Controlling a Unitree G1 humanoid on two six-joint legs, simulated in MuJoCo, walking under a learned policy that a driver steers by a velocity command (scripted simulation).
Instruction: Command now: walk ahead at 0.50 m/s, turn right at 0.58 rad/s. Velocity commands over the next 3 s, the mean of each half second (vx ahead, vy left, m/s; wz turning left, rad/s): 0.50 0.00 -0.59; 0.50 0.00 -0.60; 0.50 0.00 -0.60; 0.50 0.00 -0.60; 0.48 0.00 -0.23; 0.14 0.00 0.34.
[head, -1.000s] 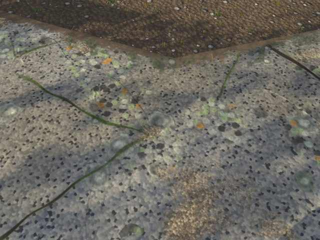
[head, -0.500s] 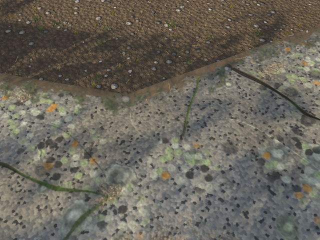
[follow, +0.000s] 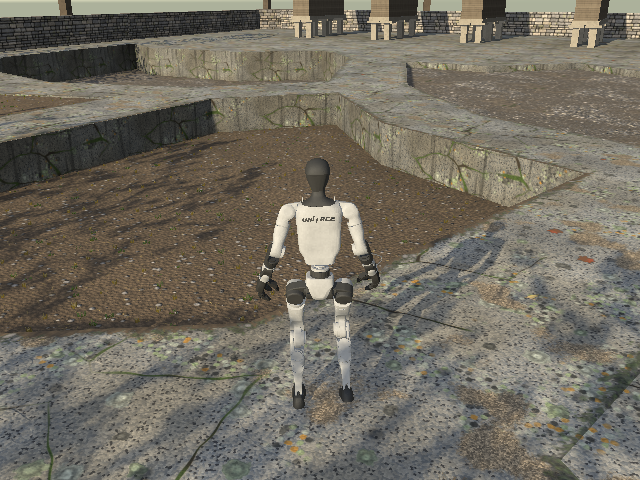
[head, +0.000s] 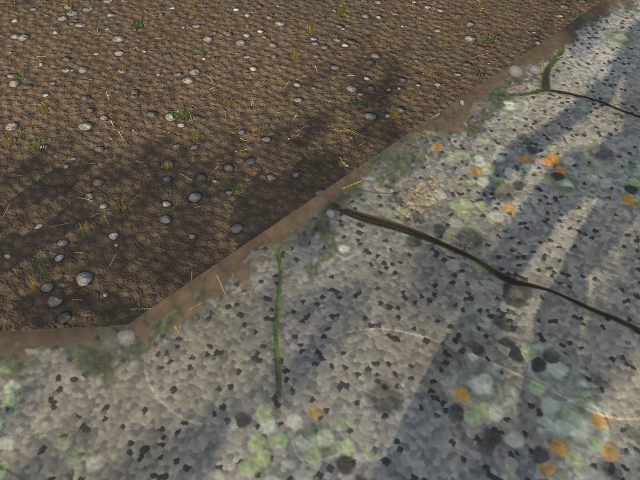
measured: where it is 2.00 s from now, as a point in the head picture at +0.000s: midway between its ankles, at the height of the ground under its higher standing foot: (551, 323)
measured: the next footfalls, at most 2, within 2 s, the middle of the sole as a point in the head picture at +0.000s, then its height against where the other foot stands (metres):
right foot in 0.36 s outside the picture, level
left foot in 0.82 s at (360, 406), level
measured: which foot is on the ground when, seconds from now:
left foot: down 0.00-0.36, up 0.38-0.80, down 0.82-1.00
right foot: up 0.00-0.34, down 0.36-0.82, up 0.84-1.00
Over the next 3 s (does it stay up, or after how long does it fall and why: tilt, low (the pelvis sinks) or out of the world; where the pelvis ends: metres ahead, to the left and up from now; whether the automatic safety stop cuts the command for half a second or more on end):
stays up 0.97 -0.97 0.00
